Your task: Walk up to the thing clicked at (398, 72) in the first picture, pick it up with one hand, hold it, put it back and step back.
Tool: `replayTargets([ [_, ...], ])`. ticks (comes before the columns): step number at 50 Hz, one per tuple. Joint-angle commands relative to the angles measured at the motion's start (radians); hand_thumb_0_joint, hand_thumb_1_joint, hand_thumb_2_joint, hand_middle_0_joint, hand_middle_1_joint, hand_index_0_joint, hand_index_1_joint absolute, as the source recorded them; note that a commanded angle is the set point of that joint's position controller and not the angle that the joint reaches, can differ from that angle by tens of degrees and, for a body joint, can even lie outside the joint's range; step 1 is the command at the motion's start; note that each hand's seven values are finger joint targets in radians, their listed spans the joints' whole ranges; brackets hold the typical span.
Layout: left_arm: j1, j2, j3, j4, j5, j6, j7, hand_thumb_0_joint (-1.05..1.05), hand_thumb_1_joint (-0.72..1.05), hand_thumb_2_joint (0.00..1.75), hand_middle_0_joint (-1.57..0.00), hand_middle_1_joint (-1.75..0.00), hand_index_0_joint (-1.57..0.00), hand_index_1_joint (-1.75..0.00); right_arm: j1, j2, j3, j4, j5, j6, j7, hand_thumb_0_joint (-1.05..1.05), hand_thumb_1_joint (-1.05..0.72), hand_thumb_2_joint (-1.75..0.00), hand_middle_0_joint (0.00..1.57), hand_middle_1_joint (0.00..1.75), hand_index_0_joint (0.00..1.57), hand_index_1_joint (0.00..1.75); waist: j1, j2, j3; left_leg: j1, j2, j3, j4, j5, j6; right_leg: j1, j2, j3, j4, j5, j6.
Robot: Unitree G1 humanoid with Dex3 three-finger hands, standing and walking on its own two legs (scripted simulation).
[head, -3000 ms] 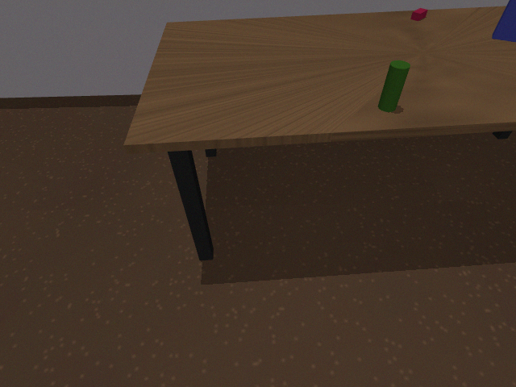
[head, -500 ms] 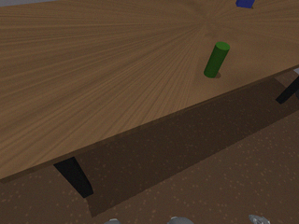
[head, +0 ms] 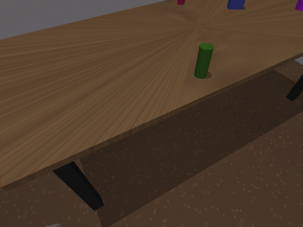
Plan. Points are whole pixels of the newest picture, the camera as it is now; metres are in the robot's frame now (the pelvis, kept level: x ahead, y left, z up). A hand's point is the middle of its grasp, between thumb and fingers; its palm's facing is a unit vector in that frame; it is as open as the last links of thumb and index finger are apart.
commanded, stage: walk up
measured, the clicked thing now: (203, 61) +0.71 -0.18 +0.03
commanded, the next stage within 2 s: stand in 1.12 s
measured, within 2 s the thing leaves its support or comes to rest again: neither
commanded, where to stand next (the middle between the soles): +0.08 +0.01 m, yaw +2 degrees
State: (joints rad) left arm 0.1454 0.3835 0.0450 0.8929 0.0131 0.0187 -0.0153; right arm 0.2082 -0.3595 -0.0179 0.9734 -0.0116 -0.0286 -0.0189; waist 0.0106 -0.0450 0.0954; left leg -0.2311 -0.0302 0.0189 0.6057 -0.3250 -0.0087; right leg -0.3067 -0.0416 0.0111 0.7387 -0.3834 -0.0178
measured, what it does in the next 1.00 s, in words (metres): stands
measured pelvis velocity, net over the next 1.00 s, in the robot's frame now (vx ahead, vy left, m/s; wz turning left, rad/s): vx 0.01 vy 0.01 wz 0.06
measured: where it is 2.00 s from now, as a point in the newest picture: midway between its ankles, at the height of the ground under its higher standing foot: outside the picture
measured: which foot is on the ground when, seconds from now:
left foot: down 0.00-1.00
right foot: down 0.00-1.00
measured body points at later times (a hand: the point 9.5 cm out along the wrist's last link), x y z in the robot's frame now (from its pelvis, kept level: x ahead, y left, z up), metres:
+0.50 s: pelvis +0.00 -0.01 +0.02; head +0.01 -0.01 +0.47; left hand +0.09 +0.30 -0.10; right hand +0.09 -0.31 -0.11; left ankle +0.00 +0.13 -0.72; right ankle +0.01 -0.11 -0.72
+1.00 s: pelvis +0.01 +0.01 +0.02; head +0.02 +0.02 +0.47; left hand +0.08 +0.31 -0.11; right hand +0.12 -0.29 -0.10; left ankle +0.00 +0.13 -0.72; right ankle +0.01 -0.11 -0.72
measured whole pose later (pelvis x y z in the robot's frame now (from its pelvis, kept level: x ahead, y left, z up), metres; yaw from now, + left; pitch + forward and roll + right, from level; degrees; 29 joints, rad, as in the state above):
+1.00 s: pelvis +0.01 +0.01 +0.02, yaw +4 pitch -2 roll +0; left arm 0.09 0.35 0.04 1.10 0.01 0.01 -0.02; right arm 0.12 -0.35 0.00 1.08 -0.02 -0.03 -0.01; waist 0.01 -0.01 0.04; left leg -0.14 0.00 -0.06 0.42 -0.24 -0.01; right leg -0.12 -0.01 -0.07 0.39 -0.23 0.00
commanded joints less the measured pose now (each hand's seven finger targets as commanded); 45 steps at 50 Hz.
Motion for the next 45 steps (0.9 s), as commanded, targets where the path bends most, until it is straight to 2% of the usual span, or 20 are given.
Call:
replayTargets([
  [1,-0.007,0.192,0.048,-0.021,-0.001,-0.023,0.021,0.0,0.9,0.9,-0.2,-0.3,-0.2,-0.3,-0.096,-0.323,-0.066,-0.076,-0.005,-0.043,-0.002,0.0,-0.9,-0.9,0.2,0.3,0.2,0.3,0.036,0.152,-0.082,-0.058,0.343,-0.415,-0.228,0.159,0.233,0.067,-0.015,0.044,-0.084,-0.073,-0.021],
  [3,-0.01,0.191,0.048,-0.006,0.005,-0.041,0.011,0.0,0.9,0.9,-0.2,-0.3,-0.2,-0.3,-0.107,-0.248,-0.036,-0.071,0.0,-0.038,0.004,0.0,-0.9,-0.9,0.2,0.3,0.2,0.3,0.043,0.123,-0.103,-0.062,0.191,-0.189,-0.164,0.223,0.109,0.157,-0.031,0.084,-0.261,0.108,-0.042],
  [4,-0.012,0.206,0.053,-0.001,0.005,-0.048,0.01,0.0,0.9,0.9,-0.2,-0.3,-0.2,-0.3,-0.097,-0.229,-0.027,-0.07,0.004,-0.038,0.004,0.0,-0.9,-0.9,0.2,0.3,0.2,0.3,0.033,0.111,-0.099,-0.072,0.13,-0.13,-0.115,0.235,0.065,0.165,-0.062,0.132,-0.302,0.2,-0.06],
  [5,-0.045,0.225,0.055,0.002,0.005,-0.05,0.009,0.0,0.9,0.9,-0.2,-0.3,-0.2,-0.3,-0.064,-0.218,-0.027,-0.054,0.006,-0.035,0.004,0.0,-0.9,-0.9,0.2,0.3,0.2,0.3,0.011,0.085,-0.084,-0.099,0.09,-0.101,-0.106,0.168,0.043,0.171,-0.094,0.167,-0.326,0.175,-0.081],
  [6,-0.07,0.228,0.054,0.002,0.002,-0.047,0.007,0.0,0.9,0.9,-0.2,-0.3,-0.2,-0.3,-0.037,-0.213,-0.025,-0.035,0.005,-0.032,0.006,0.0,-0.9,-0.9,0.2,0.3,0.2,0.3,-0.003,0.087,-0.071,-0.084,0.079,-0.095,-0.13,0.05,0.039,0.13,-0.12,0.187,-0.347,0.052,-0.096],
  [7,-0.09,0.228,0.051,0.005,0.004,-0.043,0.006,0.0,0.9,0.9,-0.2,-0.3,-0.2,-0.3,-0.039,-0.218,-0.028,-0.024,0.001,-0.029,0.008,0.0,-0.9,-0.9,0.2,0.3,0.2,0.3,-0.009,0.082,-0.048,-0.06,0.074,-0.095,-0.148,-0.025,0.046,0.079,-0.125,0.192,-0.367,-0.044,-0.098],
  [9,-0.108,0.212,0.046,0.014,0.003,-0.039,0.002,0.0,0.9,0.9,-0.2,-0.3,-0.2,-0.3,-0.039,-0.219,-0.031,-0.013,-0.004,-0.027,0.01,0.0,-0.9,-0.9,0.2,0.3,0.2,0.3,-0.011,0.055,-0.024,-0.028,0.088,-0.123,-0.178,-0.042,0.055,0.028,-0.096,0.166,-0.409,-0.135,-0.076],
  [11,-0.114,0.201,0.044,0.032,0.006,-0.043,0.0,0.0,0.9,0.9,-0.2,-0.3,-0.2,-0.3,-0.045,-0.215,-0.026,-0.007,-0.002,-0.03,0.013,0.0,-0.9,-0.9,0.2,0.3,0.2,0.3,-0.008,0.023,-0.034,-0.026,0.102,-0.134,-0.188,0.009,0.06,0.059,-0.074,0.14,-0.426,-0.072,-0.059],
  [15,-0.12,0.192,0.045,0.059,0.0,-0.05,0.002,0.0,0.9,0.9,-0.2,-0.3,-0.2,-0.3,-0.034,-0.214,-0.02,0.012,0.002,-0.036,0.005,0.0,-0.9,-0.9,0.2,0.3,0.2,0.3,-0.008,0.009,-0.105,0.009,0.111,-0.113,-0.178,0.221,0.043,0.164,-0.081,0.109,-0.401,0.16,-0.053],
  [16,-0.12,0.187,0.042,0.061,-0.002,-0.051,0.003,0.0,0.9,0.9,-0.2,-0.3,-0.2,-0.3,-0.033,-0.216,-0.018,0.016,0.002,-0.037,0.003,0.0,-0.9,-0.9,0.2,0.3,0.2,0.3,-0.009,0.014,-0.121,0.028,0.114,-0.113,-0.181,0.253,0.042,0.173,-0.083,0.102,-0.389,0.221,-0.052],
  [18,-0.119,0.183,0.042,0.077,-0.006,-0.049,0.004,0.0,0.9,0.9,-0.2,-0.3,-0.2,-0.3,-0.045,-0.219,-0.019,0.019,0.001,-0.037,0.0,0.0,-0.9,-0.9,0.2,0.3,0.2,0.3,-0.006,0.025,-0.128,0.035,0.122,-0.118,-0.187,0.293,0.044,0.188,-0.075,0.079,-0.377,0.276,-0.044],
  [22,-0.128,0.183,0.043,0.094,-0.007,-0.042,0.004,0.0,0.9,0.9,-0.2,-0.3,-0.2,-0.3,-0.056,-0.222,-0.02,0.028,0.001,-0.029,-0.004,0.0,-0.9,-0.9,0.2,0.3,0.2,0.3,-0.008,0.028,-0.115,0.031,0.122,-0.119,-0.192,0.274,0.045,0.189,-0.075,0.071,-0.403,0.226,-0.043],
  [27,-0.14,0.182,0.041,0.109,-0.005,-0.039,0.004,0.0,0.9,0.9,-0.2,-0.3,-0.2,-0.3,-0.076,-0.22,-0.02,0.038,-0.001,-0.026,-0.004,0.0,-0.9,-0.9,0.2,0.3,0.2,0.3,-0.007,0.034,-0.108,0.022,0.125,-0.133,-0.22,0.262,0.044,0.2,-0.074,0.059,-0.411,0.21,-0.037],
  [33,-0.127,0.175,0.04,0.121,-0.005,-0.038,0.005,0.0,0.9,0.9,-0.2,-0.3,-0.2,-0.3,-0.094,-0.218,-0.018,0.044,-0.001,-0.028,-0.004,0.0,-0.9,-0.9,0.2,0.3,0.2,0.3,0.0,0.041,-0.138,0.046,0.137,-0.141,-0.226,0.341,0.048,0.235,-0.074,0.038,-0.395,0.303,-0.028],
  [41,-0.128,0.171,0.036,0.13,-0.003,-0.035,0.005,0.0,0.9,0.9,-0.2,-0.3,-0.2,-0.3,-0.114,-0.218,-0.023,0.05,-0.003,-0.027,-0.006,0.0,-0.9,-0.9,0.2,0.3,0.2,0.3,0.0,0.073,-0.124,0.037,0.144,-0.156,-0.262,0.321,0.049,0.249,-0.072,0.024,-0.397,0.281,-0.021],
  [45,-0.121,0.174,0.038,0.141,-0.001,-0.037,0.007,0.0,0.9,0.9,-0.2,-0.3,-0.2,-0.3,-0.126,-0.211,-0.023,0.048,-0.002,-0.025,-0.005,0.0,-0.9,-0.9,0.2,0.3,0.2,0.3,-0.001,0.056,-0.131,0.044,0.136,-0.148,-0.249,0.341,0.049,0.257,-0.074,0.022,-0.405,0.308,-0.017],
])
